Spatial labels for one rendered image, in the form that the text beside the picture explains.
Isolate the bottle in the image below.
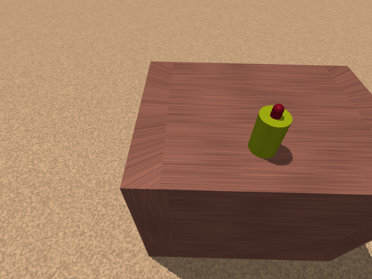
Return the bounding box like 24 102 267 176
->
248 104 292 159

